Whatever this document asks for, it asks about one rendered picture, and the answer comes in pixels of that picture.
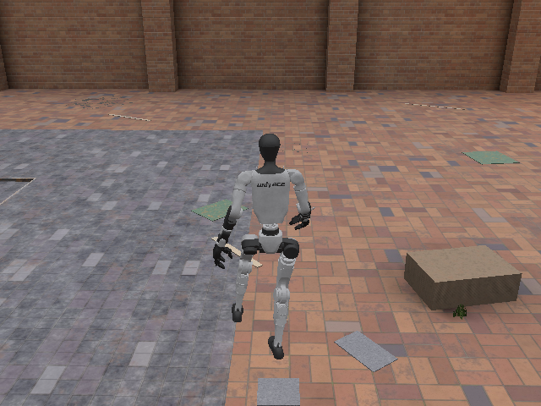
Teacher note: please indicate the right robot hand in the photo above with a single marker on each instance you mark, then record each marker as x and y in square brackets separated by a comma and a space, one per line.
[298, 219]

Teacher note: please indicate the robot left forearm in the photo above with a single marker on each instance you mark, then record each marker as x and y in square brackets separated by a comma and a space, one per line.
[226, 229]

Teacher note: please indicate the robot right forearm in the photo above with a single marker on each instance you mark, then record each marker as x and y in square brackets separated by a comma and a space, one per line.
[306, 216]

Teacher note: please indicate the robot right upper arm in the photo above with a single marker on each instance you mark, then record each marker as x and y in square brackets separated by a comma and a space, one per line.
[300, 190]

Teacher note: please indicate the left robot hand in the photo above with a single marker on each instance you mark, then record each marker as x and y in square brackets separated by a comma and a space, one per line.
[217, 255]

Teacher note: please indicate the left robot shin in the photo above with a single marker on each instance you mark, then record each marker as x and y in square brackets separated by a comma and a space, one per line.
[241, 286]

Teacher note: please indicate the robot left upper arm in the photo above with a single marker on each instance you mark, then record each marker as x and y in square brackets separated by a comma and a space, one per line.
[243, 179]

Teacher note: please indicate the robot left foot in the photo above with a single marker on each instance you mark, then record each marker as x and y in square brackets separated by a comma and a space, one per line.
[236, 315]

